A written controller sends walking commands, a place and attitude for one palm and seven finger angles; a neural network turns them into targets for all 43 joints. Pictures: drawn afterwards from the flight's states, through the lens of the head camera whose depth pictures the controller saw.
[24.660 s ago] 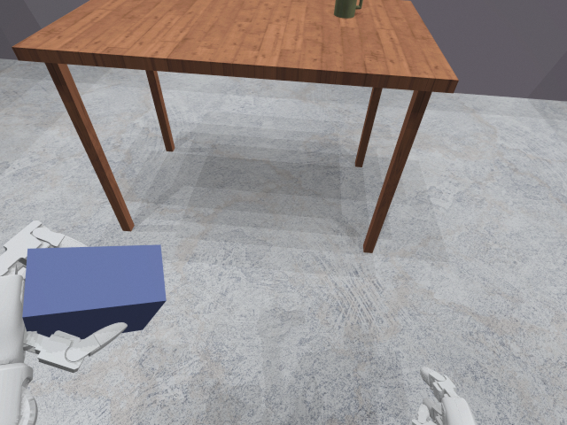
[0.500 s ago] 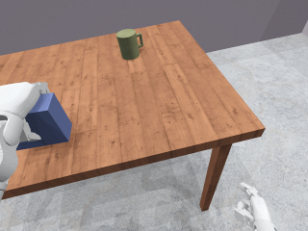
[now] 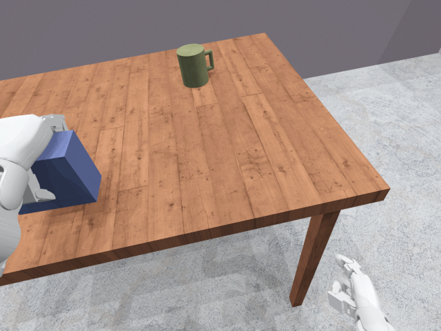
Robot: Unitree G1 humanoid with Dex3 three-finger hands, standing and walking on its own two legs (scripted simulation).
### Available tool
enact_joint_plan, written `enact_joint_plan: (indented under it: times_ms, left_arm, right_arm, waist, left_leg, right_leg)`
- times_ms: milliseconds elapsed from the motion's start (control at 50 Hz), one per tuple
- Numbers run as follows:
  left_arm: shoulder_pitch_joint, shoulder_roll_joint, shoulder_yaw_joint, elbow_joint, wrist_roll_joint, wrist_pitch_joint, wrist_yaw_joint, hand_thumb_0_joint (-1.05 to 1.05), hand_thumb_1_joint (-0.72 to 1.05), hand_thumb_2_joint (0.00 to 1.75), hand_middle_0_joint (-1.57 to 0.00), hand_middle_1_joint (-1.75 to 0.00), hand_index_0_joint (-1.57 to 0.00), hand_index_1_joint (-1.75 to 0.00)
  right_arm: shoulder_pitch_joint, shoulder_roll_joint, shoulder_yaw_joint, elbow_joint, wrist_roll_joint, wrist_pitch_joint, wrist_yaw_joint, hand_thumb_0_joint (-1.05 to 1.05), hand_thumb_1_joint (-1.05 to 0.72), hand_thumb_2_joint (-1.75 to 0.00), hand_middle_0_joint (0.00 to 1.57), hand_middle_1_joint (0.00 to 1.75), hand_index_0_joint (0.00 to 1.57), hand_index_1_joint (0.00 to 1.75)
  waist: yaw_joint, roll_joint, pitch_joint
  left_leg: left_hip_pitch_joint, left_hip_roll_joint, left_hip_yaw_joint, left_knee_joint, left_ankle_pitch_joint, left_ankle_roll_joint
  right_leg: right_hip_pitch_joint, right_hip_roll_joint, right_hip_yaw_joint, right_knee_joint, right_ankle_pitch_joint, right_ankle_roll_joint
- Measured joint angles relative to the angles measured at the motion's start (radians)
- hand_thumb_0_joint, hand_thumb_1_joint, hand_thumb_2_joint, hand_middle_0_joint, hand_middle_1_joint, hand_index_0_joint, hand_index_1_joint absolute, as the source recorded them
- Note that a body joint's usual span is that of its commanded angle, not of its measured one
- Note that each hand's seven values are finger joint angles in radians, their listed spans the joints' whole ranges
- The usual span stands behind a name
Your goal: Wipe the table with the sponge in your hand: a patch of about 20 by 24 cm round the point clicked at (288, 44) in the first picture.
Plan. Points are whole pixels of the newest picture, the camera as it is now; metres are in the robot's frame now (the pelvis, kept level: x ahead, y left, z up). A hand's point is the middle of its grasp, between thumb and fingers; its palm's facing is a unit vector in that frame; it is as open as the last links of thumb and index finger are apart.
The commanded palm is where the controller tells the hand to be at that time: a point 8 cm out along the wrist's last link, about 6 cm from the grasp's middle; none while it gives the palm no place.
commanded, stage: move the sponge above the wiping area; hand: left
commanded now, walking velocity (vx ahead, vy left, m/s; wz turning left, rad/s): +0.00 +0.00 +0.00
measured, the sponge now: (51, 181) +0.27 +0.34 +0.16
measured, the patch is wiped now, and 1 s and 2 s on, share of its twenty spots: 0.05 0.05 0.05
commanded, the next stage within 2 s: lower the sponge onto the table in 0.38 s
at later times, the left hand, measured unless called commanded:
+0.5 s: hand (28, 162) +0.27 +0.34 +0.21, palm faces +0.09 +0.04 -1.00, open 10.4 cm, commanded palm +0.23 +0.33 +0.28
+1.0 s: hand (42, 166) +0.27 +0.33 +0.20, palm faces +0.02 +0.03 -1.00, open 10.4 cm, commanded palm +0.23 +0.33 +0.26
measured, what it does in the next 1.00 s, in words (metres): stands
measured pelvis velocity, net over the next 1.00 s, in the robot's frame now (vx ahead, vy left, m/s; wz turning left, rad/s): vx -0.01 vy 0.00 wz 0.00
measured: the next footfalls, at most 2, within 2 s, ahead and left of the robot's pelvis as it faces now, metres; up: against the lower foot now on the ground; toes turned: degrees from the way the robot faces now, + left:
none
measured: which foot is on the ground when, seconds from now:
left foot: down 0.00-1.00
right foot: down 0.00-1.00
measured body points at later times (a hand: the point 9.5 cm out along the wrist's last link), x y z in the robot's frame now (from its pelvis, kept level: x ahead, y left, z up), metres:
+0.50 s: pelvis +0.00 +0.01 +0.00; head +0.00 -0.04 +0.45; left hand +0.26 +0.33 +0.26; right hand +0.24 -0.19 -0.09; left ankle -0.01 +0.11 -0.74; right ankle +0.04 -0.09 -0.74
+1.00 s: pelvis -0.01 +0.00 +0.00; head +0.00 -0.05 +0.45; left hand +0.27 +0.33 +0.25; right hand +0.24 -0.21 -0.09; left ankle -0.01 +0.11 -0.74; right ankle +0.04 -0.09 -0.74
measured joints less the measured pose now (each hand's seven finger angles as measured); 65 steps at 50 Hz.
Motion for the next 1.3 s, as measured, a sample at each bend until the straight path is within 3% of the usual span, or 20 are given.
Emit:
enact_joint_plan:
  times_ms: [200, 320, 420, 520, 640, 760, 840, 960, 1060, 1180, 1300]
  left_arm:
    - [0.008, -0.011, -0.014, -0.031, 0.007, 0.013, -0.025, 0.00, -0.53, 1.03, -0.71, -1.32, -0.72, -1.32]
    - [0.014, -0.012, -0.023, -0.064, -0.005, -0.003, -0.003, 0.00, -0.53, 1.03, -0.71, -1.32, -0.72, -1.32]
    - [-0.008, -0.010, -0.014, -0.050, -0.002, 0.036, 0.011, 0.00, -0.53, 1.03, -0.71, -1.32, -0.72, -1.32]
    - [-0.019, -0.006, -0.016, -0.019, 0.009, 0.074, -0.019, 0.00, -0.53, 1.03, -0.71, -1.32, -0.72, -1.32]
    - [-0.011, -0.005, -0.036, -0.015, 0.015, 0.029, -0.055, 0.00, -0.53, 1.03, -0.71, -1.32, -0.72, -1.32]
    - [-0.013, -0.012, -0.039, -0.043, -0.003, -0.021, -0.010, 0.00, -0.53, 1.03, -0.71, -1.32, -0.72, -1.32]
    - [-0.049, -0.019, -0.039, -0.009, 0.006, 0.012, 0.019, 0.00, -0.53, 1.03, -0.71, -1.32, -0.72, -1.32]
    - [-0.040, -0.023, -0.031, 0.020, 0.027, 0.073, -0.015, 0.00, -0.53, 1.03, -0.71, -1.32, -0.72, -1.32]
    - [0.000, -0.020, -0.039, 0.016, 0.024, 0.029, -0.047, 0.00, -0.53, 1.03, -0.71, -1.32, -0.72, -1.32]
    - [0.044, -0.012, -0.011, -0.001, 0.002, -0.058, 0.003, 0.00, -0.53, 1.03, -0.71, -1.32, -0.72, -1.32]
    - [0.062, -0.012, 0.030, 0.013, -0.006, -0.031, 0.050, 0.00, -0.53, 1.03, -0.71, -1.32, -0.72, -1.32]
  right_arm:
    - [0.002, -0.004, 0.000, 0.000, 0.001, -0.003, -0.004, 0.02, -0.90, -0.90, 0.20, 0.30, 0.20, 0.30]
    - [0.000, 0.004, 0.003, 0.003, -0.002, -0.006, -0.002, 0.02, -0.90, -0.90, 0.20, 0.30, 0.20, 0.30]
    - [-0.008, 0.007, 0.006, 0.010, -0.001, 0.002, 0.004, 0.02, -0.90, -0.90, 0.20, 0.30, 0.20, 0.30]
    - [-0.010, 0.001, 0.010, 0.004, 0.003, 0.008, 0.003, 0.02, -0.90, -0.90, 0.20, 0.30, 0.20, 0.30]
    - [0.004, -0.004, 0.009, -0.006, 0.002, -0.003, -0.010, 0.02, -0.90, -0.90, 0.20, 0.30, 0.20, 0.30]
    - [0.011, 0.001, 0.004, 0.007, 0.001, -0.013, -0.012, 0.02, -0.90, -0.90, 0.20, 0.30, 0.20, 0.30]
    - [0.006, 0.002, 0.003, 0.018, 0.000, -0.005, -0.005, 0.02, -0.90, -0.90, 0.20, 0.30, 0.20, 0.30]
    - [0.001, -0.003, 0.008, 0.006, 0.004, 0.007, 0.004, 0.02, -0.90, -0.90, 0.20, 0.30, 0.20, 0.30]
    - [0.015, -0.008, 0.006, -0.010, 0.003, 0.001, -0.005, 0.02, -0.90, -0.90, 0.20, 0.30, 0.20, 0.30]
    - [0.027, -0.003, -0.004, -0.002, -0.004, -0.009, -0.013, 0.02, -0.90, -0.90, 0.20, 0.30, 0.20, 0.30]
    - [0.032, -0.010, -0.017, 0.012, -0.001, 0.000, -0.006, 0.02, -0.90, -0.90, 0.20, 0.30, 0.20, 0.30]
  waist:
    - [0.005, 0.001, 0.002]
    - [0.010, -0.002, 0.002]
    - [0.013, -0.002, -0.001]
    - [0.008, 0.002, -0.005]
    - [0.004, -0.002, 0.002]
    - [0.010, -0.005, 0.009]
    - [0.010, -0.003, 0.004]
    - [-0.005, 0.005, -0.006]
    - [-0.011, 0.003, -0.001]
    - [-0.005, -0.006, 0.009]
    - [-0.005, -0.002, 0.004]
  left_leg:
    - [0.005, -0.007, -0.003, -0.007, 0.006, 0.007]
    - [0.012, -0.008, -0.001, -0.014, 0.010, 0.008]
    - [0.010, -0.008, 0.002, -0.017, 0.014, 0.007]
    - [0.001, -0.010, 0.000, -0.012, 0.015, 0.008]
    - [0.003, -0.010, -0.006, -0.009, 0.015, 0.008]
    - [0.015, -0.007, -0.004, -0.016, 0.016, 0.004]
    - [0.010, -0.006, -0.003, -0.020, 0.019, 0.002]
    - [-0.005, -0.005, 0.000, -0.014, 0.017, 0.001]
    - [-0.008, -0.002, -0.003, -0.002, 0.009, 0.000]
    - [0.000, 0.009, 0.000, 0.009, -0.002, -0.006]
    - [-0.002, 0.012, 0.000, 0.014, -0.007, -0.008]
  right_leg:
    - [0.007, -0.007, -0.002, -0.008, 0.005, 0.006]
    - [0.013, -0.008, 0.001, -0.014, 0.009, 0.008]
    - [0.009, -0.008, 0.003, -0.016, 0.014, 0.008]
    - [0.001, -0.009, 0.001, -0.011, 0.014, 0.008]
    - [0.006, -0.010, -0.004, -0.010, 0.012, 0.007]
    - [0.017, -0.006, -0.002, -0.018, 0.015, 0.004]
    - [0.011, -0.005, -0.001, -0.019, 0.018, 0.002]
    - [-0.008, -0.004, 0.002, -0.008, 0.013, 0.001]
    - [-0.008, -0.001, -0.001, 0.001, 0.005, -0.002]
    - [0.002, 0.010, 0.002, 0.000, 0.003, -0.008]
    - [0.003, 0.013, 0.002, -0.001, 0.002, -0.008]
